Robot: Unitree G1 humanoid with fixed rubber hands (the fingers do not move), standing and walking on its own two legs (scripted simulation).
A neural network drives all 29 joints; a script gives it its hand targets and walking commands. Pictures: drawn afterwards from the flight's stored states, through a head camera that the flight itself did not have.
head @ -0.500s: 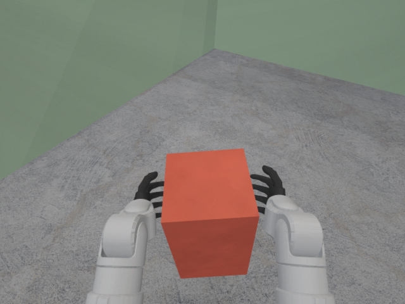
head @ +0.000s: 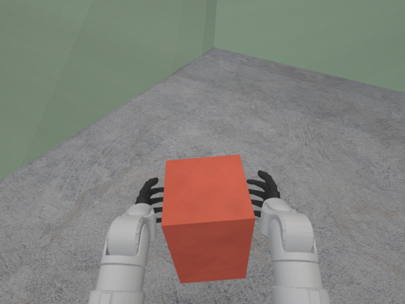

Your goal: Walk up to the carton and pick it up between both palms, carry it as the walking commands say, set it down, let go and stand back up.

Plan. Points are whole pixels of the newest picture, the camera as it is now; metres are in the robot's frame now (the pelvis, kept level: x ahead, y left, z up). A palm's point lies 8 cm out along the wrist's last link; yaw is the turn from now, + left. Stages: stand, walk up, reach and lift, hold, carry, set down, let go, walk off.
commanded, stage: carry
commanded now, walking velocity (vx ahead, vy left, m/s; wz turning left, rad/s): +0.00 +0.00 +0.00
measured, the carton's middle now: (208, 223) +0.32 +0.00 -0.01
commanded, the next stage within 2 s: none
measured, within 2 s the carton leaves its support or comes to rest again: neither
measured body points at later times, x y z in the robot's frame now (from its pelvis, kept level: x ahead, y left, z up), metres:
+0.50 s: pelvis +0.00 +0.00 +0.00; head -0.01 +0.00 +0.45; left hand +0.30 +0.12 +0.06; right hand +0.32 -0.13 +0.08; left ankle +0.12 +0.11 -0.72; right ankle -0.06 -0.05 -0.72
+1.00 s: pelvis +0.13 -0.01 +0.02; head +0.14 -0.02 +0.47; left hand +0.42 +0.12 +0.08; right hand +0.44 -0.13 +0.10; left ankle +0.11 +0.11 -0.72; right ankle +0.19 -0.12 -0.70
